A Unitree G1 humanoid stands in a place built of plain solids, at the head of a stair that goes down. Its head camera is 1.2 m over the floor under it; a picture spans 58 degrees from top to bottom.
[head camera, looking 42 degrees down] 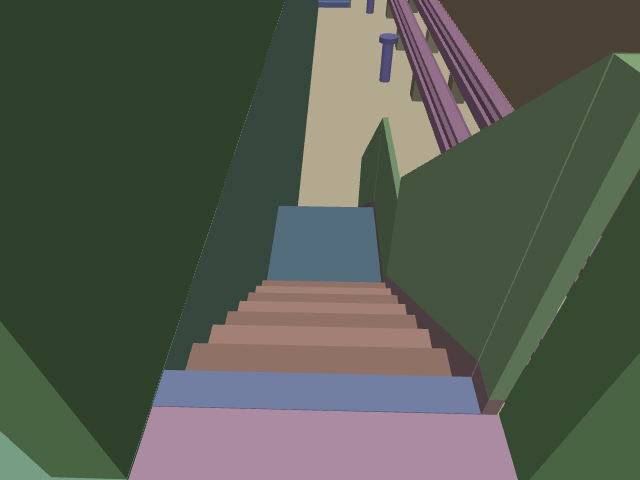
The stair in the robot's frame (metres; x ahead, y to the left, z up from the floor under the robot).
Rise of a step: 0.18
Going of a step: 0.22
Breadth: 0.95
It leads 1 degrees to the right of straight ahead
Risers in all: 8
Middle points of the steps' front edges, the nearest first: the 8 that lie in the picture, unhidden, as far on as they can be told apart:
0.72 0.01 0.00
0.94 0.01 -0.18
1.16 0.00 -0.36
1.39 -0.01 -0.55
1.61 -0.01 -0.73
1.83 -0.02 -0.91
2.05 -0.02 -1.09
2.28 -0.03 -1.27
